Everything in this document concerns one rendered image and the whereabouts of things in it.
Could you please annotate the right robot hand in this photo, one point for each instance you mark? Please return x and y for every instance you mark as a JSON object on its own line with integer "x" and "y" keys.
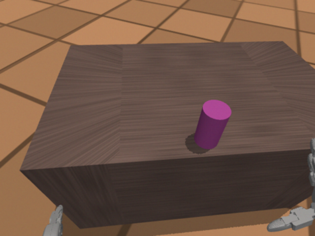
{"x": 299, "y": 217}

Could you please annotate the can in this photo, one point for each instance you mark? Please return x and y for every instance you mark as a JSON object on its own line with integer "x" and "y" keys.
{"x": 212, "y": 122}

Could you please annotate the left robot hand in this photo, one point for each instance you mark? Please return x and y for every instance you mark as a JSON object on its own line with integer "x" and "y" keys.
{"x": 55, "y": 228}

